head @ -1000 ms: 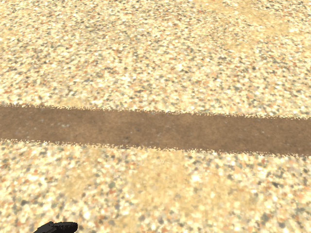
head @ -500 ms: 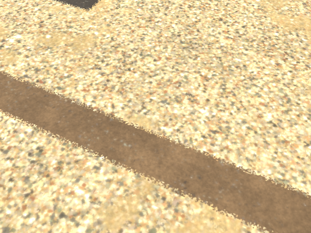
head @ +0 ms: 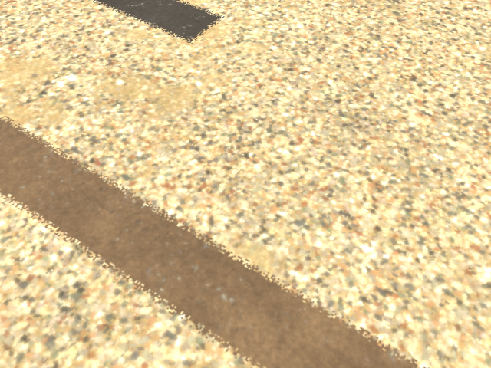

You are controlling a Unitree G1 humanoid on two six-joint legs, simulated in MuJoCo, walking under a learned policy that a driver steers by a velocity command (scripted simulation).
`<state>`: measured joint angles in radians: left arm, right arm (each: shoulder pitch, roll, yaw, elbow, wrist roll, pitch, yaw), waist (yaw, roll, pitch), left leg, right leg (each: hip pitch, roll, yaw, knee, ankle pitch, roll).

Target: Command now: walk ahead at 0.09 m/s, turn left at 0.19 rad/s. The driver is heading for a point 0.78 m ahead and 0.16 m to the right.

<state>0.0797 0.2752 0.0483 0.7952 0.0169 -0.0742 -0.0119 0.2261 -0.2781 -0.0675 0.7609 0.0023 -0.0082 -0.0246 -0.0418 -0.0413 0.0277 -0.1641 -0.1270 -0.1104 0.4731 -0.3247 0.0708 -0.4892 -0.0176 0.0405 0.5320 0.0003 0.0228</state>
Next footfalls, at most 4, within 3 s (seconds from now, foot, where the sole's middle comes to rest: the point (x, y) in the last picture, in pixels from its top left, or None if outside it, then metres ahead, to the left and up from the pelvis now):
0.02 right None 0.16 -0.12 -0.77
0.28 left None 0.07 0.14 -0.77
2.22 left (194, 346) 0.53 0.13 -0.77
2.78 right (288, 255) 0.80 -0.15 -0.77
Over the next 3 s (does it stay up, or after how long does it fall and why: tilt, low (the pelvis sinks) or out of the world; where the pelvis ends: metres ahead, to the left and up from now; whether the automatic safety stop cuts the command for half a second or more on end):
stays up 0.74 -0.06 0.01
